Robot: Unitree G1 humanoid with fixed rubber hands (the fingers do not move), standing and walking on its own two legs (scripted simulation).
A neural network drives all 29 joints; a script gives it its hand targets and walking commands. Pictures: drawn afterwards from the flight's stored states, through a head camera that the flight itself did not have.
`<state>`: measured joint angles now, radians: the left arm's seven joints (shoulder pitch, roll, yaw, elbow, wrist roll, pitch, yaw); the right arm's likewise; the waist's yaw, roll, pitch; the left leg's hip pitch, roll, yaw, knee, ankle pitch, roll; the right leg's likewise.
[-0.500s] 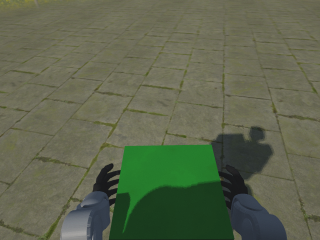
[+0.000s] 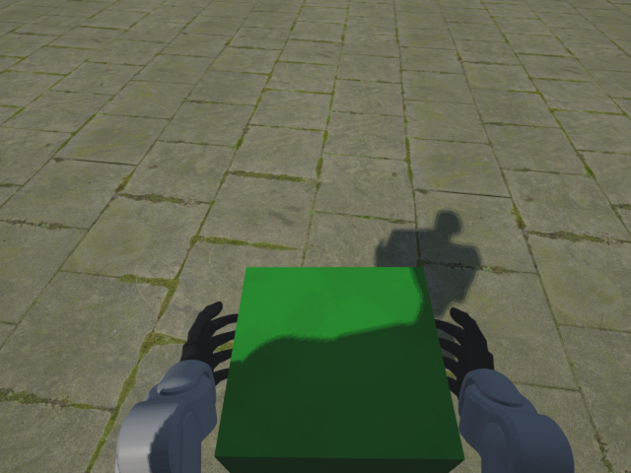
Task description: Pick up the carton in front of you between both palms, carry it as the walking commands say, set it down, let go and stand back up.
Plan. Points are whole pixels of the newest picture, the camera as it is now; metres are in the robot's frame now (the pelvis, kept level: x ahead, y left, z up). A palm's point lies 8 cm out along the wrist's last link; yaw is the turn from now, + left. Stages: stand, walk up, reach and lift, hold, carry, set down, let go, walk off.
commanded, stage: carry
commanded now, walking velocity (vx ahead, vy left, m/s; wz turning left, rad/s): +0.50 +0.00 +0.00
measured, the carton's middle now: (333, 390) +0.25 -0.01 +0.00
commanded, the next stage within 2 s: none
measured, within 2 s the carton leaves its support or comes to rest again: neither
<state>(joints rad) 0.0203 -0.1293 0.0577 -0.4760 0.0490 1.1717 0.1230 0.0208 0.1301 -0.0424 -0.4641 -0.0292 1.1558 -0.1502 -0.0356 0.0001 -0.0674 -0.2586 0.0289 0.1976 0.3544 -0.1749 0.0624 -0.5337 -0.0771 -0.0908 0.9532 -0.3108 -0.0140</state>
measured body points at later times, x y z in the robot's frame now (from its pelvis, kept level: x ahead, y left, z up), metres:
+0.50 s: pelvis +0.30 -0.03 +0.00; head +0.33 -0.04 +0.45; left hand +0.54 +0.14 +0.07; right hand +0.57 -0.16 +0.06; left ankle +0.37 +0.08 -0.73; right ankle +0.28 -0.13 -0.75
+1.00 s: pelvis +0.44 -0.02 +0.00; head +0.46 -0.03 +0.45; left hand +0.70 +0.13 +0.07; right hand +0.70 -0.17 +0.06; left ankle +0.42 +0.09 -0.73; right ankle +0.29 -0.13 -0.73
